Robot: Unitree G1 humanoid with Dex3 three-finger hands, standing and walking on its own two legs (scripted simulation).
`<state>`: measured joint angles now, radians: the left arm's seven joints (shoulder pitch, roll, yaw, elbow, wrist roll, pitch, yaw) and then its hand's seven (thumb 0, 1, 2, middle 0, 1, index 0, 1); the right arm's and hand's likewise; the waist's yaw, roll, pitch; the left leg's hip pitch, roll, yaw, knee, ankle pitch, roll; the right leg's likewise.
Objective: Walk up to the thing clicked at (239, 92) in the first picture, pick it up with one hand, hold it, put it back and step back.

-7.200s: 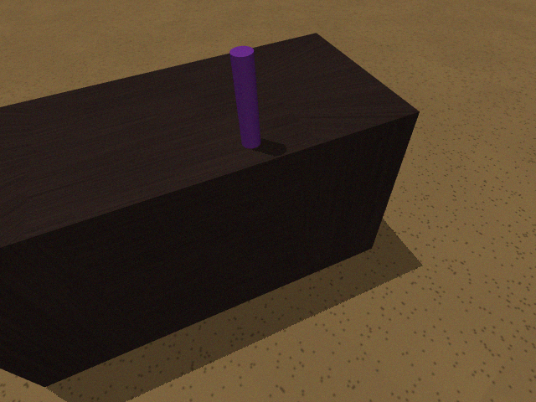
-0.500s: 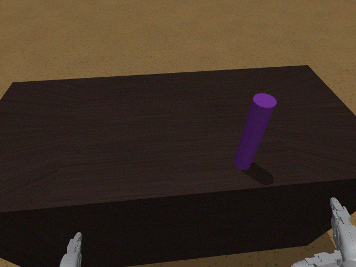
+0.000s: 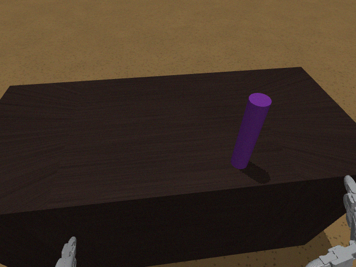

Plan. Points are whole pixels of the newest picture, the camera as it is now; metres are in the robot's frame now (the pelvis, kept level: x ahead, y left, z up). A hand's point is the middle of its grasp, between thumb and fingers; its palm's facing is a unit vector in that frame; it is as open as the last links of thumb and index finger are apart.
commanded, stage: rise first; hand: right
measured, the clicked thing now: (248, 135) +0.43 -0.18 +0.04
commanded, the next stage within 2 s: go down in 0.46 s
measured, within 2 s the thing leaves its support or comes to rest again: neither
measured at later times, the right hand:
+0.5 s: hand (339, 226) +0.18 -0.27 +0.06, palm faces +0.34 +0.85 -0.40, open 17.5 cm
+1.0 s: hand (341, 193) +0.23 -0.30 +0.09, palm faces +0.33 +0.91 -0.26, open 17.6 cm
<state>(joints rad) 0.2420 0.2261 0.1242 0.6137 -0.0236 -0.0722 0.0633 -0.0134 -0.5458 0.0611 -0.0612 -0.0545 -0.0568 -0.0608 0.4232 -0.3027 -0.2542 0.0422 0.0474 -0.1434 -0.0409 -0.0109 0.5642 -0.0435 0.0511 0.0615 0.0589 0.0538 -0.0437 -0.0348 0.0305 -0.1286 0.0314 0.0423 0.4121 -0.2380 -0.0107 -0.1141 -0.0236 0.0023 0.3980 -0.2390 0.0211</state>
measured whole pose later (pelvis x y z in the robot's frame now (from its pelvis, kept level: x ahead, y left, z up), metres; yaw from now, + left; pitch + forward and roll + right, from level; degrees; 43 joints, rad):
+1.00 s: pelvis -0.01 +0.00 +0.00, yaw -1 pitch -2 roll +0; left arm 0.16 0.23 0.10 0.73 -0.02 -0.10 0.10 -0.01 -0.52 0.03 -0.06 -0.05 -0.06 -0.05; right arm 0.14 -0.36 -0.43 0.21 0.14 -0.27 0.16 -0.01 0.57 -0.05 0.04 0.06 0.06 0.05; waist -0.02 -0.01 0.02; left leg -0.19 0.03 0.06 0.45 -0.24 -0.01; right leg -0.18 -0.02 0.02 0.45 -0.24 0.02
